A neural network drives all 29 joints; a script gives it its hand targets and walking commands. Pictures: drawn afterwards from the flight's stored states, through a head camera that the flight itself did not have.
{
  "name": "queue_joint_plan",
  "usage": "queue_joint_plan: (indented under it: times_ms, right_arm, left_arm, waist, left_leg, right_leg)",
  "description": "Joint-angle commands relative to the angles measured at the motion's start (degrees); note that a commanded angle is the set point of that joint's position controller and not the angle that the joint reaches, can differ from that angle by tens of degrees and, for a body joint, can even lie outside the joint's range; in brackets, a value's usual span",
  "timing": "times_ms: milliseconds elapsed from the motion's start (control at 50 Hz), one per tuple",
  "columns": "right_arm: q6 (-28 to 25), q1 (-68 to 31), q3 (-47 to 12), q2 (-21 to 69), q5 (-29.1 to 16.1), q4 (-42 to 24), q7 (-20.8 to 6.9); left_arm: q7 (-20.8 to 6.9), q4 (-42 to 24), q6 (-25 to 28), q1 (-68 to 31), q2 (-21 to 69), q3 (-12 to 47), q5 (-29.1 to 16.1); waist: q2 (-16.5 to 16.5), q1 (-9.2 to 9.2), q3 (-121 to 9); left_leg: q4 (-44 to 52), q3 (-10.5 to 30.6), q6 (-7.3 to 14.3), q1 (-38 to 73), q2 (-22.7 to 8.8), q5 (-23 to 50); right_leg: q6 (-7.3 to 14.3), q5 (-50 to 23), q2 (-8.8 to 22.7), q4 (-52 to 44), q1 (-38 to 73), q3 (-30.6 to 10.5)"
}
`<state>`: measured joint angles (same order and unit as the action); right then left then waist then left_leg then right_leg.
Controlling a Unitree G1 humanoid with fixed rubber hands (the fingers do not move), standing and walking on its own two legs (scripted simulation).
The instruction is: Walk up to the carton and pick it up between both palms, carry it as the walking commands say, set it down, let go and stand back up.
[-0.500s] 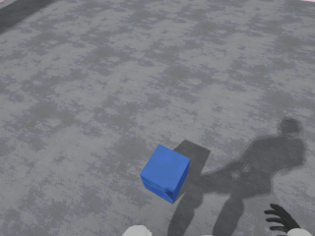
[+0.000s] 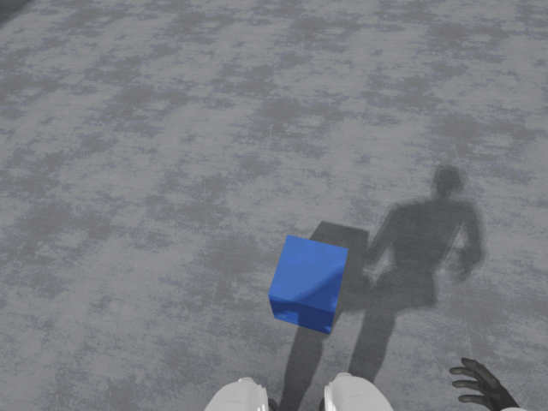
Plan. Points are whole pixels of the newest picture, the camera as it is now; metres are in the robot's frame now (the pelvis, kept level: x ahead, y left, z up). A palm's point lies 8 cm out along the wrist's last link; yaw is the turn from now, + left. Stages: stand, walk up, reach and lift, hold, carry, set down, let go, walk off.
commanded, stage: walk up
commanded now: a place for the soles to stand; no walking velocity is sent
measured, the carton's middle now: (308, 285) +0.51 -0.06 -0.61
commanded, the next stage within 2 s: none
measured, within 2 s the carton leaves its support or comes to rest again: neither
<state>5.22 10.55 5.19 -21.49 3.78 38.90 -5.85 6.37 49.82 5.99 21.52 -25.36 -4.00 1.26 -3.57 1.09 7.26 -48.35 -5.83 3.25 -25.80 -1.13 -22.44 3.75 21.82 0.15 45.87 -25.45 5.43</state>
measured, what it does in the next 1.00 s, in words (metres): steps to the left, turning right: left foot, then right foot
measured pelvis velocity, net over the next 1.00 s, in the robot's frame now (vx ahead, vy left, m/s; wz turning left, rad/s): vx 0.02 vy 0.14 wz -0.36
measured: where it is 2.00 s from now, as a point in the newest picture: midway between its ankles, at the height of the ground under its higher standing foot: outside the picture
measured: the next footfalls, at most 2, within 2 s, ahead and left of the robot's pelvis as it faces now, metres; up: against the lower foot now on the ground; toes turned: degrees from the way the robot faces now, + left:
left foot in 0.28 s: +0.12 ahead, +0.28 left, +0.00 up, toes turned -14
right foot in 0.52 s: +0.05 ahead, -0.01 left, +0.00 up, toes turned -23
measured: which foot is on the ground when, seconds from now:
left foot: up 0.00-0.26, down 0.28-1.00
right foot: down 0.00-0.28, up 0.30-0.50, down 0.52-1.00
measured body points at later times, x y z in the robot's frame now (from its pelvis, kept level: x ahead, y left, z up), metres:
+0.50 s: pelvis +0.01 +0.15 -0.01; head +0.04 +0.15 +0.44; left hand +0.18 +0.47 -0.11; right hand +0.03 -0.17 -0.13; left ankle +0.08 +0.29 -0.70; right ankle +0.03 +0.04 -0.69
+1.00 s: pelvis +0.02 +0.14 +0.00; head +0.05 +0.14 +0.45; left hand +0.24 +0.41 -0.11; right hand -0.02 -0.19 -0.11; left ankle +0.08 +0.29 -0.70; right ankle +0.02 +0.02 -0.70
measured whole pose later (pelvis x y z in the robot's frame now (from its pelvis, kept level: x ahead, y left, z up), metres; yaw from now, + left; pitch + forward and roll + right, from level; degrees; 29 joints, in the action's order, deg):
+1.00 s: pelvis +0.02 +0.14 +0.00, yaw -20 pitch -2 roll +1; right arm -1.7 8.8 2.4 -22.5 -0.3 54.8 0.8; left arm -0.3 56.3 0.8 6.1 -24.4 -2.8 0.7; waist 2.4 1.7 7.4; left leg -45.6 -4.6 -2.1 -19.5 -5.6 -23.3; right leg 0.9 21.7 -0.6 47.7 -23.6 -3.0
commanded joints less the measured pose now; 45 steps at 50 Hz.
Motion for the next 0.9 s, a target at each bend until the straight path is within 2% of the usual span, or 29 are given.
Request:
queue_joint_plan:
  times_ms: [0,20,100,180,200,240,260,280,300,320,340,360,400,480,500,520,540,560,600,620,640,680,700,720,800,820,840,860,880]
  right_arm:
    - [-0.48,-5.43,4.23,-12.82,-0.47,-7.38,1.8]
    - [-0.21,-5.06,5.06,-15.63,-0.58,-7.1,1.75]
    - [0.02,-2.32,5.7,-15.09,-0.25,-3.53,1.44]
    - [-0.99,-0.87,5.39,-13.44,-2.33,0.46,2.03]
    - [-1.45,-0.72,5.46,-13.43,-2.2,0.7,2.08]
    - [-2.44,7.95,6.04,-14.26,-2.55,4.45,2.96]
    - [-3.3,10.4,6.51,-16.2,-2.11,5.63,3.6]
    - [-3.69,5.84,7.02,-22.92,-1.75,4.23,4.11]
    - [-4.0,0.06,7.11,-25.42,-2.17,2.3,4.27]
    - [-4.31,-4.08,6.34,-22.64,-2.26,2.21,4.63]
    - [-4.69,-4.86,5.44,-21.23,-2.47,3.7,5.12]
    - [-5.22,-5.48,5.37,-21.02,-2.62,3.22,5.49]
    - [-6.2,-4.29,4.62,-19.0,-2.76,5.18,5.68]
    - [-6.5,-3.7,4.01,-19.03,-3.04,6.01,6.0]
    - [-6.77,-1.82,2.98,-17.71,-3.58,6.65,6.19]
    - [-7.17,-2.09,2.21,-14.36,-3.95,6.42,6.37]
    - [-7.03,-5.12,1.89,-12.97,-4.53,5.53,6.64]
    - [-6.86,-6.25,2.17,-14.14,-4.58,6.54,7.0]
    - [-7.68,-1.5,1.82,-13.33,-4.72,7.94,7.27]
    - [-8.08,4.0,1.86,-13.06,-4.82,10.74,7.48]
    - [-8.69,5.08,2.28,-14.35,-3.82,11.79,7.61]
    - [-9.55,4.02,2.98,-20.83,-2.67,11.4,7.88]
    - [-9.68,2.82,3.18,-20.65,-2.28,11.65,7.82]
    - [-9.7,1.4,3.18,-20.81,-2.56,11.14,7.71]
    - [-9.76,-2.09,2.04,-18.68,-3.11,10.8,8.25]
    - [-9.23,-3.12,1.79,-17.79,-2.85,10.35,7.95]
    - [-8.71,-3.85,1.06,-15.6,-3.11,10.03,7.41]
    - [-8.23,-3.51,0.7,-15.21,-3.56,9.55,7.42]
    - [-8.4,-4.19,0.82,-14.3,-4.03,8.78,7.35]
  left_arm:
    - [2.59,-2.76,1.34,11.57,-23.78,-8.0,0.8]
    - [2.99,-3.98,1.31,8.86,-23.04,-7.44,0.12]
    - [2.38,-5.88,1.07,3.09,-18.3,-5.75,-0.12]
    - [0.74,-7.44,0.4,-2.18,-19.01,-4.85,1.08]
    - [0.04,-7.68,-0.18,-2.53,-19.21,-4.84,1.16]
    - [-1.06,-8.46,-1.32,-8.5,-17.46,-4.02,1.57]
    - [-1.4,-8.81,-1.82,-10.18,-13.18,-2.97,1.18]
    - [-1.25,-9.89,-1.58,-9.84,-8.65,-1.83,-0.11]
    - [-0.72,-8.27,-1.14,-8.74,-12.15,-2.14,-0.09]
    - [-1.02,-5.85,-0.85,-6.25,-13.29,-2.7,-0.91]
    - [-1.45,-3.33,-0.81,-5.27,-14.15,-2.9,-1.46]
    - [-2.13,-2.31,-1.2,-2.39,-14.48,-3.4,-1.16]
    - [-3.25,-0.41,-1.53,-1.93,-13.04,-3.65,-1.19]
    - [-5.34,-1.6,-2.71,-4.77,-11.05,-4.18,0.42]
    - [-5.24,-1.85,-2.73,-6.41,-12.42,-4.41,1.07]
    - [-5.31,-1.27,-2.46,-5.28,-14.96,-5.35,1.05]
    - [-5.49,-1.39,-2.32,-5.97,-16.76,-5.12,0.53]
    - [-5.66,-2.22,-2.45,-7.44,-16.07,-4.91,0.57]
    - [-5.03,-3.49,-2.58,-11.72,-15.5,-3.53,0.1]
    - [-5.24,-3.59,-3.11,-14.44,-13.92,-3.15,-0.15]
    - [-5.52,-4.27,-3.83,-16.86,-10.92,-1.83,-0.12]
    - [-5.42,-2.18,-4.63,-14.34,-9.3,-1.39,-0.54]
    - [-5.2,-1.62,-4.67,-12.58,-11.19,-2.43,-0.46]
    - [-5.21,-1.31,-4.59,-13.29,-11.97,-2.56,-0.59]
    - [-6.08,0.77,-4.41,-12.34,-10.15,-2.75,-1.1]
    - [-6.12,1.79,-4.07,-11.79,-9.0,-2.45,-1.27]
    - [-6.29,3.03,-3.62,-10.11,-9.61,-2.96,-0.52]
    - [-6.47,2.31,-3.68,-11.96,-11.23,-3.06,-0.08]
    - [-6.24,1.83,-3.32,-11.19,-13.48,-3.53,-0.51]
  waist:
    - [10.24,-5.35,-8.31]
    - [3.2,-3.67,-7.82]
    - [5.85,-0.53,-5.6]
    - [16.38,-0.62,-4.03]
    - [15.07,-0.73,-2.94]
    - [11.96,4.82,-6.64]
    - [1.47,6.54,-3.6]
    - [-12.63,4.5,-5.45]
    - [-9.26,2.64,-4.75]
    - [-2.9,0.0,-1.97]
    - [-2.6,-1.66,0.25]
    - [-8.15,-1.65,-2.75]
    - [-11.01,-1.43,-5.23]
    - [-9.81,-2.57,-4.02]
    - [-5.25,-2.33,-4.27]
    - [8.42,-2.45,-7.41]
    - [15.23,-3.03,-8.36]
    - [9.67,-3.62,-7.72]
    - [10.27,-0.82,-9.26]
    - [13.19,2.21,-9.61]
    - [9.87,3.13,-8.27]
    - [-5.36,2.31,-8.52]
    - [-5.8,1.12,-7.52]
    - [-5.19,0.65,-6.75]
    - [-7.73,-0.82,-7.76]
    - [-4.73,-2.26,-7.92]
    - [-6.97,-3.1,-7.39]
    - [-3.19,-2.17,-8.39]
    - [6.26,-2.15,-12.08]
  left_leg:
    - [-18.23,13.03,-2.57,-26.8,-3.79,-9.65]
    - [-23.2,15.61,-2.75,-23.73,-4.47,-6.64]
    - [-25.73,12.9,-3.92,-14.78,-6.59,-1.42]
    - [-13.49,6.37,-3.24,-5.5,-4.68,-6.63]
    - [-9.76,4.55,-3.11,-2.7,-3.48,-9.4]
    - [-0.44,1.28,-1.82,11.38,-0.1,-5.99]
    - [12.18,10.22,-0.3,10.36,-4.01,-12.97]
    - [29.63,40.81,5.32,6.74,-17.77,-32.36]
    - [33.55,49.77,10.07,2.24,-23.91,-29.85]
    - [29.79,43.79,11.65,0.9,-22.65,-25.04]
    - [25.72,38.08,10.69,-2.94,-20.54,-17.83]
    - [23.37,32.64,10.26,0.45,-19.62,-18.09]
    - [18.67,24.4,8.93,2.75,-17.74,-3.51]
    - [16.29,18.29,6.34,-2.73,-18.95,0.78]
    - [13.2,16.74,4.03,-4.88,-16.91,-1.74]
    - [4.96,11.03,1.03,-8.23,-12.51,-4.13]
    - [-4.89,3.81,-1.6,-9.18,-3.71,-8.25]
    - [-8.31,4.98,-1.9,-10.2,-2.57,-13.04]
    - [-4.75,7.65,-1.2,-3.63,-2.53,-9.21]
    - [2.27,6.81,-0.59,4.2,-3.69,-2.25]
    - [10.18,7.81,0.39,8.8,-4.54,-0.75]
    - [23.8,33.74,6.67,15.03,-19.56,-4.98]
    - [22.24,34.26,10.96,15.07,-24.01,8.03]
    - [20.99,31.79,12.18,13.75,-23.65,14.4]
    - [17.23,18.92,7.98,13.3,-19.49,25.3]
    - [14.64,13.53,5.45,9.57,-15.55,25.45]
    - [13.16,9.0,2.25,4.91,-13.82,21.34]
    - [9.9,7.46,0.98,2.18,-12.04,18.52]
    - [4.76,4.2,-1.53,0.36,-8.03,11.28]
  right_leg:
    - [10.42,9.81,27.14,-25.7,23.32,-49.79]
    - [10.5,8.11,24.91,-22.81,19.42,-43.73]
    - [10.34,0.43,18.13,-17.57,4.11,-28.56]
    - [9.71,8.14,12.35,-15.51,-6.0,-23.74]
    - [8.94,9.06,10.41,-15.23,-9.01,-23.22]
    - [4.77,12.04,6.18,-7.99,-15.06,-18.36]
    - [2.0,11.16,1.14,6.27,-17.73,-11.77]
    - [-1.49,14.36,-5.79,23.61,-23.76,-8.17]
    - [-1.95,12.58,-3.24,28.77,-21.47,-13.6]
    - [-2.42,10.01,-1.14,29.62,-20.53,-12.57]
    - [-2.04,9.09,0.1,26.87,-15.84,-11.62]
    - [-1.85,8.48,1.26,24.68,-13.97,-10.12]
    - [-2.25,10.97,0.54,17.99,-9.26,-7.7]
    - [-0.39,4.78,-1.67,-1.73,6.33,-5.56]
    - [0.47,2.93,-1.65,-6.07,9.97,-8.74]
    - [3.9,1.36,3.92,-10.66,12.01,-21.95]
    - [7.8,4.88,10.32,-17.89,10.17,-35.61]
    - [11.22,-0.23,14.28,-20.06,10.54,-41.54]
    - [12.68,-12.51,13.97,-13.81,7.83,-36.35]
    - [9.18,-12.36,10.96,-11.48,2.46,-29.34]
    - [5.62,-10.27,6.66,-9.36,-1.96,-23.39]
    - [-1.71,-1.04,-2.09,7.56,-10.34,-12.51]
    - [-2.26,9.57,-1.58,11.79,-10.01,-11.94]
    - [-2.34,12.68,-0.87,12.85,-9.32,-12.04]
    - [-1.57,6.73,0.33,4.33,-2.25,-8.3]
    - [-0.9,0.7,-0.24,-4.36,4.51,-6.47]
    - [0.0,-8.64,-0.92,-7.34,9.85,-7.38]
    - [0.97,-16.78,1.21,-7.62,12.63,-12.02]
    - [3.29,-18.94,6.36,-10.77,13.75,-21.83]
